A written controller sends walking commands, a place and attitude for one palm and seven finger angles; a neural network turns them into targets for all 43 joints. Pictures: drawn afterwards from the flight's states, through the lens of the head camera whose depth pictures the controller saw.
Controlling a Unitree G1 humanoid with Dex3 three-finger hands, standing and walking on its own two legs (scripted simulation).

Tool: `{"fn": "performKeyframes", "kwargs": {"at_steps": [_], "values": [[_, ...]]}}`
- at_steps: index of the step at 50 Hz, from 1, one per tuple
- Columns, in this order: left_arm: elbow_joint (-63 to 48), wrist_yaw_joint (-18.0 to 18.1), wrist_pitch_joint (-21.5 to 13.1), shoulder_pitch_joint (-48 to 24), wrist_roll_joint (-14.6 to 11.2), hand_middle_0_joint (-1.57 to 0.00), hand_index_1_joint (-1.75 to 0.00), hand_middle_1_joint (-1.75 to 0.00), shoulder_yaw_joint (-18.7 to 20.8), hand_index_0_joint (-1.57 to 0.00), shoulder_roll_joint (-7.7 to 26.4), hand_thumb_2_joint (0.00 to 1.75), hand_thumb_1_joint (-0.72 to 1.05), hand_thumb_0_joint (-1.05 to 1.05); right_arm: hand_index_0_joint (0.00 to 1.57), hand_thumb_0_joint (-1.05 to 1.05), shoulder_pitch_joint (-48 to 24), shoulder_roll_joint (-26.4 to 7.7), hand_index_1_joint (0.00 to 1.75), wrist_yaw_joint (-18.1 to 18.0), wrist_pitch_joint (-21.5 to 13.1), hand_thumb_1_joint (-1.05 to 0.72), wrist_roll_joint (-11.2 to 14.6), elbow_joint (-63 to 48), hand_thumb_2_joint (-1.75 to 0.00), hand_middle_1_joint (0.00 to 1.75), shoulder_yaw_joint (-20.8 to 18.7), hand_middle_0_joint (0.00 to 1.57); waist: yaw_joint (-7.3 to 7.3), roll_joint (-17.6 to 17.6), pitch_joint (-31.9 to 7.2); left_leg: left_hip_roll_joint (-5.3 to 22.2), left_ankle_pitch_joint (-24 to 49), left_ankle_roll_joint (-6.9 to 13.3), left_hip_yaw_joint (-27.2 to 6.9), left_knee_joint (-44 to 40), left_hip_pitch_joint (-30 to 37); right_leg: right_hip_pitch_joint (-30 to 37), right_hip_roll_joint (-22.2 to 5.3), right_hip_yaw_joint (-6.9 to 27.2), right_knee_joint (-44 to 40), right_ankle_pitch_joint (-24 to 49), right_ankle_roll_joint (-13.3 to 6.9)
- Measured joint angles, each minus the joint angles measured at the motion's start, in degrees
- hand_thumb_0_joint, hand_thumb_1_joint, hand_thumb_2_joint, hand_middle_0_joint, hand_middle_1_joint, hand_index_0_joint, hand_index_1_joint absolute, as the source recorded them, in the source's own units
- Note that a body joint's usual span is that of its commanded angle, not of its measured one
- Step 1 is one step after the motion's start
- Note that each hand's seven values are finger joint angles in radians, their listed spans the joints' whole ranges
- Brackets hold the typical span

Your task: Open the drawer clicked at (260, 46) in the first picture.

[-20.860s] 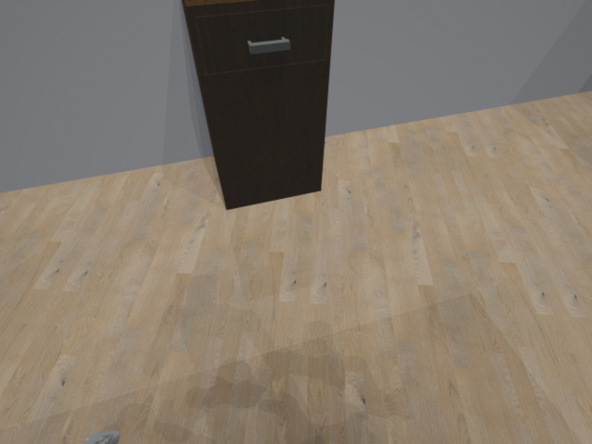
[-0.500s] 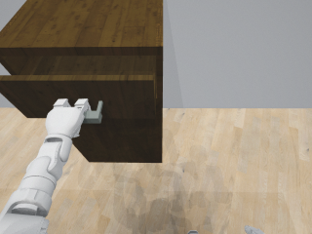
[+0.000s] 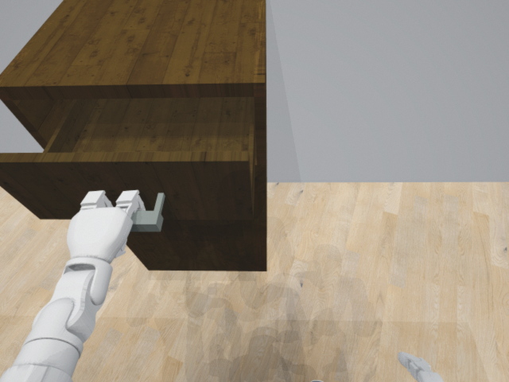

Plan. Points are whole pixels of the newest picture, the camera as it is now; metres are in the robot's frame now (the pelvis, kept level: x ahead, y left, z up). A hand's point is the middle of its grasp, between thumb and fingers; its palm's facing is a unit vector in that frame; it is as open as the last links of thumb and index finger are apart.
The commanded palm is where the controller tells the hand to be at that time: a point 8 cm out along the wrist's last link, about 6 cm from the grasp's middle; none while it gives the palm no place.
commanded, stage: pull the drawer open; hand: left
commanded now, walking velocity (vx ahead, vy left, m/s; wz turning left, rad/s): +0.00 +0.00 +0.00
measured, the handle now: (123, 209) +0.38 +0.26 +0.02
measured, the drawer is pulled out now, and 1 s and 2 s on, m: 0.15 0.28 0.30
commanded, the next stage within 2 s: open the thumb to release the handle in 1.66 s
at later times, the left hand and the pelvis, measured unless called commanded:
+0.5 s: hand (106, 280) +0.26 +0.26 +0.00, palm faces -0.02 -0.04 -1.00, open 5.9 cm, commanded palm +0.23 +0.26 +0.05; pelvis +0.01 +0.00 +0.00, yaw +0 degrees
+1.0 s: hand (92, 326) +0.20 +0.25 +0.00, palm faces -0.02 -0.04 -1.00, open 5.9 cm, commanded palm +0.17 +0.26 +0.05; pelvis +0.00 -0.01 -0.01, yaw +0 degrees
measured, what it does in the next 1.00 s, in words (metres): stands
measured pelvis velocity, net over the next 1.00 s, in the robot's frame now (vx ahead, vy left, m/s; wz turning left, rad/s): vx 0.00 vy -0.01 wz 0.01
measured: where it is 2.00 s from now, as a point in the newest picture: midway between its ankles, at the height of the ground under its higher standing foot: outside the picture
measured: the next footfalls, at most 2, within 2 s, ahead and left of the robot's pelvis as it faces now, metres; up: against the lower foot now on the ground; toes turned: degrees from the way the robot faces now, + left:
none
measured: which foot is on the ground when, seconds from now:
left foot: down 0.00-1.00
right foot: down 0.00-1.00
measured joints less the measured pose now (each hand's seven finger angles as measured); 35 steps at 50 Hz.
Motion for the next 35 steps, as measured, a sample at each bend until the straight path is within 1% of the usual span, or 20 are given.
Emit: {"fn": "performKeyframes", "kwargs": {"at_steps": [8,12,16,22,26,31,35], "values": [[-3.4,-0.3,0.9,3.1,0.2,-0.28,-1.35,-1.35,-0.5,-0.39,-0.4,0.80,0.66,0.02,0.20,0.00,-1.8,0.4,0.30,-0.2,-0.7,-0.90,-0.1,-0.7,-0.90,0.30,0.3,0.21,0.73,-0.2,0.0,0.0,-0.1,-0.2,-0.2,-0.1,0.7,0.7,0.0,-0.1,0.1,-0.3,-0.1],[-7.1,-0.7,1.4,7.3,-0.4,-0.27,-1.35,-1.35,0.0,-0.40,-0.6,0.79,0.67,0.02,0.21,0.00,-2.2,0.7,0.30,0.1,-1.1,-0.90,-0.3,-1.3,-0.90,0.30,0.5,0.21,0.62,0.0,-0.1,0.2,-0.2,-0.3,0.1,-0.6,1.6,1.4,0.2,0.1,-0.2,-0.4,-0.1],[-11.3,-0.4,1.5,12.0,-0.8,-0.27,-1.35,-1.35,0.4,-0.40,-0.8,0.79,0.67,0.03,0.21,0.00,-2.4,0.8,0.30,0.2,-1.4,-0.90,-0.5,-1.8,-0.90,0.30,0.7,0.21,0.71,0.0,0.1,0.3,-0.4,-0.3,0.1,-0.8,2.4,2.1,0.3,0.1,-0.2,-0.6,-0.2],[-15.0,0.9,1.4,15.7,-0.2,-0.27,-1.35,-1.35,-0.3,-0.40,-1.1,0.80,0.66,0.02,0.20,0.00,-2.8,0.6,0.30,0.2,-1.9,-0.90,-0.9,-1.3,-0.90,0.30,0.7,0.21,1.83,0.0,0.6,0.1,-0.9,-0.4,-0.4,0.1,2.5,2.3,0.1,-0.3,0.7,-1.4,-0.3],[-16.2,1.0,1.7,17.1,0.1,-0.27,-1.35,-1.35,-0.6,-0.40,-1.2,0.81,0.66,0.02,0.20,0.00,-3.5,0.7,0.30,0.0,-2.1,-0.90,-1.1,-0.8,-0.90,0.30,0.8,0.21,2.35,0.1,0.7,0.1,-1.1,-0.5,-0.5,0.4,2.7,2.4,0.0,-0.5,1.2,-1.7,-0.4],[-17.7,0.5,1.7,19.3,-0.4,-0.28,-1.35,-1.35,0.0,-0.41,-1.0,0.80,0.66,0.02,0.21,0.01,-4.3,1.3,0.30,-0.1,-2.3,-0.90,-1.2,-1.0,-0.90,0.30,1.3,0.21,2.34,0.0,0.7,0.2,-1.1,-0.7,-0.4,0.2,3.2,2.7,0.2,-0.3,1.3,-1.8,-0.5],[-19.9,0.2,1.4,22.5,-0.9,-0.28,-1.35,-1.35,1.1,-0.41,-1.0,0.78,0.66,0.03,0.21,0.01,-4.7,1.6,0.30,0.1,-2.7,-0.90,-1.3,-1.4,-0.90,0.30,1.5,0.21,2.05,-0.2,0.5,0.5,-1.2,-0.9,-0.1,0.1,3.6,2.9,0.5,0.0,1.4,-1.8,-0.7]]}}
